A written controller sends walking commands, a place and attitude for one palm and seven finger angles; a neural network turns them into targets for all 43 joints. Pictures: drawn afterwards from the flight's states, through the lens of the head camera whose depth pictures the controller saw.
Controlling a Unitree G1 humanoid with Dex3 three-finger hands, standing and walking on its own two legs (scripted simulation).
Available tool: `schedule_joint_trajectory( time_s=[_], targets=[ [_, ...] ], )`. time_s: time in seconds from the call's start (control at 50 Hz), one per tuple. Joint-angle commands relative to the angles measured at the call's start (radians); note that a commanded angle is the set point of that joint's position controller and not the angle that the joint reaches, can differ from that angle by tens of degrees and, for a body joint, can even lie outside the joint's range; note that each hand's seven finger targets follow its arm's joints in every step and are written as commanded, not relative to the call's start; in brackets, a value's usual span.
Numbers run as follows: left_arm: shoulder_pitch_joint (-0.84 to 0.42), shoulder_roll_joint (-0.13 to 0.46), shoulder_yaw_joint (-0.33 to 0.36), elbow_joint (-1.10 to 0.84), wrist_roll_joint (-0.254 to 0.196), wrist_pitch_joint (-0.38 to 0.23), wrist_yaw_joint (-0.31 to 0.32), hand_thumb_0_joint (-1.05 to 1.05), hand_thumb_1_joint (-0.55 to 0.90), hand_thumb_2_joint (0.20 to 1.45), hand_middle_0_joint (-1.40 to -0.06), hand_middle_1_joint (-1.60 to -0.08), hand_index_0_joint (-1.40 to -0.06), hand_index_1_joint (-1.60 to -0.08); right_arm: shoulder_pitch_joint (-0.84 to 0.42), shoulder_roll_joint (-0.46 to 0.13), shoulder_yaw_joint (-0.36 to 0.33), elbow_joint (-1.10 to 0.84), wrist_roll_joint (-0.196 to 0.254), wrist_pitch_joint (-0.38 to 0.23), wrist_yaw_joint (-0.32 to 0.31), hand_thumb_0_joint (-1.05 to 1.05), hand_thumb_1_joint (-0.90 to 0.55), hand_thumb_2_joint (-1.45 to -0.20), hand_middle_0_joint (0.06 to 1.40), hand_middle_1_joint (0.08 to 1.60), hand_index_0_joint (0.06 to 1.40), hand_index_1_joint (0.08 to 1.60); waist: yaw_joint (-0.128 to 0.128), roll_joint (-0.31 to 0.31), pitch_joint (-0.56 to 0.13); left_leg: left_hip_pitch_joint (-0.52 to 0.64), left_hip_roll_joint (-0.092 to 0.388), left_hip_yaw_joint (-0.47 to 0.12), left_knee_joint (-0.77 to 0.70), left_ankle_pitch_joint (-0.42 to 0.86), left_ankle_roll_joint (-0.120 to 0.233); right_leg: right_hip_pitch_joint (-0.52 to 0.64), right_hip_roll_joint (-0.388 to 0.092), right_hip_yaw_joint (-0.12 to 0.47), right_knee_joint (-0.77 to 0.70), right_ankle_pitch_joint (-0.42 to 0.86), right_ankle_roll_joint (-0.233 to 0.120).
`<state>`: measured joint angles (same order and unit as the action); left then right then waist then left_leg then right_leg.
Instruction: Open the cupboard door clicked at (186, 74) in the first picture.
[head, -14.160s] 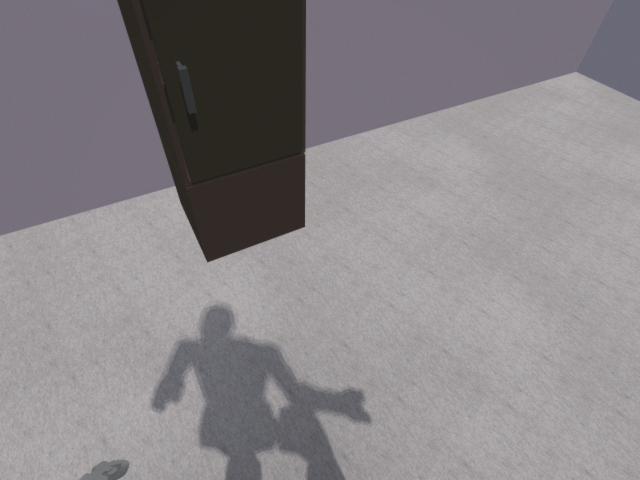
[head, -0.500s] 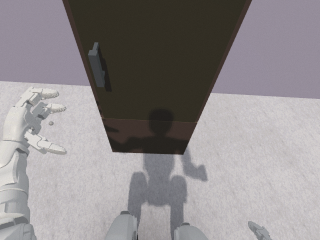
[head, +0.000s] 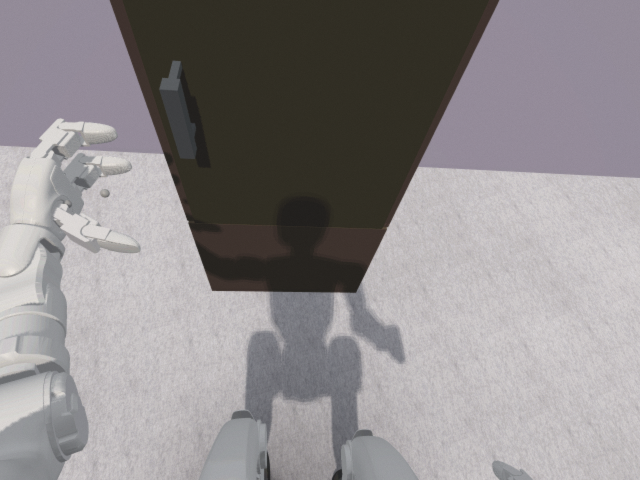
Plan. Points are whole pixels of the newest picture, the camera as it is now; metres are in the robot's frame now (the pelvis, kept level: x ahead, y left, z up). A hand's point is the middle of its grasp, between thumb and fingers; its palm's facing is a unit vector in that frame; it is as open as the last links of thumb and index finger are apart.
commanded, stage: move the hooked fingers beside the handle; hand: left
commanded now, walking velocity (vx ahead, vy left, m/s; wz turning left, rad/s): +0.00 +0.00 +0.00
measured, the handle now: (182, 111) +0.57 +0.19 +0.07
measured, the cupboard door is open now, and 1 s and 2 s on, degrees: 0 0 0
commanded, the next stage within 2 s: slide the fingers in behind the handle in 1.28 s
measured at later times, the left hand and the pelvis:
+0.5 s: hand (131, 141) +0.52 +0.25 +0.06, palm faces +0.02 -1.00 -0.01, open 14.0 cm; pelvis +0.00 -0.01 -0.02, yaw -2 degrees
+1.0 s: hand (116, 147) +0.51 +0.26 +0.06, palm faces +0.00 -1.00 +0.00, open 14.0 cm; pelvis +0.01 +0.00 -0.01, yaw -2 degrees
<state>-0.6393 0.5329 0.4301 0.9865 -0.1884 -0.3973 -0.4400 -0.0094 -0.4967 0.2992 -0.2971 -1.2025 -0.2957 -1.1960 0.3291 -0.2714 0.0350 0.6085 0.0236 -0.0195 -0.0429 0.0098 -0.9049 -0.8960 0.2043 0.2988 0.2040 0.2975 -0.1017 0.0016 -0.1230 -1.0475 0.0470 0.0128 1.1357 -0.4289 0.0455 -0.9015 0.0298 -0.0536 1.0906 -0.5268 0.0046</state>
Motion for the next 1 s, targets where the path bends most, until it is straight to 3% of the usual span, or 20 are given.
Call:
schedule_joint_trajectory(
  time_s=[0.0, 0.14, 0.16, 0.22, 0.26, 0.32, 0.34, 0.4, 0.44, 0.5, 0.54, 0.56, 0.58, 0.62, 0.68, 0.74, 0.84, 0.92, 0.98],
  targets=[
    [-0.478, 0.296, 0.032, -0.153, 0.006, -0.075, 0.02, 0.0, -0.5, 0.3, -0.3, -1.2, -0.3, -1.2, 0.116, -0.201, -0.075, -0.058, -0.003, -0.006, -0.018, 0.0, -0.9, -0.9, 0.2, 0.3, 0.2, 0.3, -0.022, 0.187, -0.395, 0.551, 0.009, -0.134, -0.152, 0.191, -0.026, -0.136, 0.022, 0.003, -0.134, 0.151, -0.04],
    [-0.538, 0.364, 0.062, -0.079, 0.024, -0.056, 0.023, 0.0, -0.5, 0.3, -0.3, -1.2, -0.3, -1.2, 0.15, -0.209, -0.068, -0.052, -0.009, 0.021, -0.017, 0.0, -0.9, -0.9, 0.2, 0.3, 0.2, 0.3, -0.023, 0.192, -0.46, 0.532, 0.01, -0.122, -0.113, 0.274, -0.022, -0.117, 0.027, 0.008, -0.118, 0.198, -0.038],
    [-0.55, 0.341, 0.044, -0.071, 0.023, -0.052, 0.022, 0.0, -0.5, 0.3, -0.3, -1.2, -0.3, -1.2, 0.155, -0.206, -0.069, -0.05, -0.009, 0.025, -0.015, 0.0, -0.9, -0.9, 0.2, 0.3, 0.2, 0.3, -0.038, 0.178, -0.458, 0.53, 0.01, -0.12, -0.105, 0.277, -0.019, -0.122, 0.028, 0.008, -0.122, 0.205, -0.035],
    [-0.583, 0.413, 0.087, -0.018, 0.032, -0.044, 0.027, 0.0, -0.5, 0.3, -0.3, -1.2, -0.3, -1.2, 0.17, -0.213, -0.063, -0.045, -0.011, 0.035, -0.017, 0.0, -0.9, -0.9, 0.2, 0.3, 0.2, 0.3, -0.043, 0.152, -0.436, 0.452, 0.007, -0.111, -0.082, 0.265, -0.01, -0.102, 0.032, 0.016, -0.116, 0.209, -0.035],
    [-0.607, 0.427, 0.084, 0.004, 0.044, -0.036, 0.03, 0.0, -0.5, 0.3, -0.3, -1.2, -0.3, -1.2, 0.177, -0.214, -0.061, -0.044, -0.01, 0.043, -0.018, 0.0, -0.9, -0.9, 0.2, 0.3, 0.2, 0.3, -0.057, 0.147, -0.426, 0.426, 0.009, -0.103, -0.076, 0.257, -0.007, -0.104, 0.032, 0.02, -0.117, 0.211, -0.028],
    [-0.645, 0.423, 0.074, -0.013, 0.048, -0.043, 0.03, 0.0, -0.5, 0.3, -0.3, -1.2, -0.3, -1.2, 0.19, -0.212, -0.06, -0.045, -0.014, 0.045, -0.015, 0.0, -0.9, -0.9, 0.2, 0.3, 0.2, 0.3, -0.062, 0.184, -0.463, 0.444, 0.009, -0.103, -0.057, 0.292, -0.006, -0.119, 0.036, 0.021, -0.103, 0.232, -0.032],
    [-0.656, 0.465, 0.097, -0.011, 0.056, -0.045, 0.03, 0.0, -0.5, 0.3, -0.3, -1.2, -0.3, -1.2, 0.196, -0.217, -0.059, -0.038, -0.014, 0.05, -0.016, 0.0, -0.9, -0.9, 0.2, 0.3, 0.2, 0.3, -0.059, 0.194, -0.483, 0.453, 0.013, -0.105, -0.053, 0.311, -0.009, -0.117, 0.035, 0.021, -0.099, 0.243, -0.031],
    [-0.673, 0.515, 0.121, 0.017, 0.063, -0.033, 0.028, 0.0, -0.5, 0.3, -0.3, -1.2, -0.3, -1.2, 0.208, -0.22, -0.055, -0.037, -0.014, 0.058, -0.015, 0.0, -0.9, -0.9, 0.2, 0.3, 0.2, 0.3, -0.065, 0.182, -0.489, 0.406, 0.013, -0.098, -0.034, 0.312, -0.003, -0.092, 0.038, 0.029, -0.096, 0.26, -0.027],
    [-0.708, 0.516, 0.11, 0.037, 0.067, -0.022, 0.024, 0.0, -0.5, 0.3, -0.3, -1.2, -0.3, -1.2, 0.215, -0.219, -0.05, -0.034, -0.012, 0.061, -0.014, 0.0, -0.9, -0.9, 0.2, 0.3, 0.2, 0.3, -0.078, 0.189, -0.489, 0.394, 0.013, -0.095, -0.022, 0.316, 0.0, -0.1, 0.04, 0.031, -0.094, 0.268, -0.024],
    [-0.693, 0.53, 0.105, 0.052, 0.083, -0.003, 0.018, 0.0, -0.5, 0.3, -0.3, -1.2, -0.3, -1.2, 0.221, -0.218, -0.047, -0.039, -0.013, 0.066, -0.012, 0.0, -0.9, -0.9, 0.2, 0.3, 0.2, 0.3, -0.074, 0.215, -0.494, 0.371, 0.011, -0.087, -0.013, 0.316, 0.002, -0.091, 0.04, 0.034, -0.091, 0.277, -0.024],
    [-0.642, 0.545, 0.129, 0.014, 0.079, -0.008, 0.009, 0.0, -0.5, 0.3, -0.3, -1.2, -0.3, -1.2, 0.229, -0.219, -0.052, -0.045, -0.017, 0.072, -0.01, 0.0, -0.9, -0.9, 0.2, 0.3, 0.2, 0.3, -0.052, 0.241, -0.565, 0.434, 0.013, -0.089, -0.014, 0.402, -0.003, -0.07, 0.041, 0.029, -0.079, 0.342, -0.028],
    [-0.585, 0.559, 0.155, 0.014, 0.074, -0.004, 0.005, 0.0, -0.5, 0.3, -0.3, -1.2, -0.3, -1.2, 0.232, -0.22, -0.057, -0.052, -0.017, 0.075, -0.007, 0.0, -0.9, -0.9, 0.2, 0.3, 0.2, 0.3, -0.033, 0.23, -0.578, 0.44, 0.014, -0.088, -0.018, 0.419, -0.005, -0.05, 0.043, 0.027, -0.079, 0.357, -0.028],
    [-0.576, 0.567, 0.158, 0.006, 0.07, -0.001, -0.001, 0.0, -0.5, 0.3, -0.3, -1.2, -0.3, -1.2, 0.227, -0.219, -0.055, -0.055, -0.017, 0.076, -0.004, 0.0, -0.9, -0.9, 0.2, 0.3, 0.2, 0.3, -0.031, 0.232, -0.573, 0.424, 0.013, -0.083, -0.017, 0.421, -0.004, -0.035, 0.043, 0.03, -0.08, 0.369, -0.026],
    [-0.575, 0.555, 0.165, -0.013, 0.056, -0.002, -0.01, 0.0, -0.5, 0.3, -0.3, -1.2, -0.3, -1.2, 0.231, -0.216, -0.059, -0.055, -0.014, 0.079, -0.001, 0.0, -0.9, -0.9, 0.2, 0.3, 0.2, 0.3, -0.035, 0.219, -0.569, 0.427, 0.013, -0.082, -0.014, 0.434, -0.001, -0.029, 0.048, 0.031, -0.08, 0.389, -0.027],
    [-0.617, 0.531, 0.142, -0.022, 0.05, 0.002, -0.016, 0.0, -0.5, 0.3, -0.3, -1.2, -0.3, -1.2, 0.225, -0.216, -0.06, -0.048, -0.009, 0.084, -0.001, 0.0, -0.9, -0.9, 0.2, 0.3, 0.2, 0.3, -0.061, 0.201, -0.513, 0.41, 0.015, -0.079, -0.021, 0.38, 0.002, -0.054, 0.05, 0.029, -0.098, 0.354, -0.02],
    [-0.66, 0.541, 0.154, -0.066, 0.047, -0.023, -0.01, 0.0, -0.5, 0.3, -0.3, -1.2, -0.3, -1.2, 0.227, -0.219, -0.064, -0.037, -0.012, 0.082, -0.004, 0.0, -0.9, -0.9, 0.2, 0.3, 0.2, 0.3, -0.063, 0.226, -0.545, 0.461, 0.018, -0.091, -0.021, 0.396, -0.002, -0.081, 0.051, 0.025, -0.094, 0.339, -0.025],
    [-0.659, 0.462, 0.093, -0.042, 0.046, -0.033, -0.009, 0.0, -0.5, 0.3, -0.3, -1.2, -0.3, -1.2, 0.218, -0.214, -0.063, -0.021, -0.013, 0.082, -0.001, 0.0, -0.9, -0.9, 0.2, 0.3, 0.2, 0.3, -0.073, 0.265, -0.504, 0.536, 0.022, -0.113, -0.039, 0.39, -0.013, -0.156, 0.052, 0.009, -0.107, 0.282, -0.033],
    [-0.612, 0.391, 0.045, 0.021, 0.044, 0.0, -0.013, 0.0, -0.5, 0.3, -0.3, -1.2, -0.3, -1.2, 0.217, -0.214, -0.062, -0.031, -0.013, 0.085, -0.001, 0.0, -0.9, -0.9, 0.2, 0.3, 0.2, 0.3, -0.076, 0.243, -0.454, 0.536, 0.021, -0.125, -0.056, 0.374, -0.013, -0.19, 0.049, -0.003, -0.113, 0.257, -0.036],
    [-0.618, 0.433, 0.066, 0.045, 0.049, 0.011, -0.002, 0.0, -0.5, 0.3, -0.3, -1.2, -0.3, -1.2, 0.211, -0.22, -0.056, -0.045, -0.013, 0.089, -0.003, 0.0, -0.9, -0.9, 0.2, 0.3, 0.2, 0.3, -0.076, 0.196, -0.434, 0.469, 0.016, -0.119, -0.055, 0.33, -0.009, -0.165, 0.047, 0.0, -0.11, 0.245, -0.033]
  ],
)
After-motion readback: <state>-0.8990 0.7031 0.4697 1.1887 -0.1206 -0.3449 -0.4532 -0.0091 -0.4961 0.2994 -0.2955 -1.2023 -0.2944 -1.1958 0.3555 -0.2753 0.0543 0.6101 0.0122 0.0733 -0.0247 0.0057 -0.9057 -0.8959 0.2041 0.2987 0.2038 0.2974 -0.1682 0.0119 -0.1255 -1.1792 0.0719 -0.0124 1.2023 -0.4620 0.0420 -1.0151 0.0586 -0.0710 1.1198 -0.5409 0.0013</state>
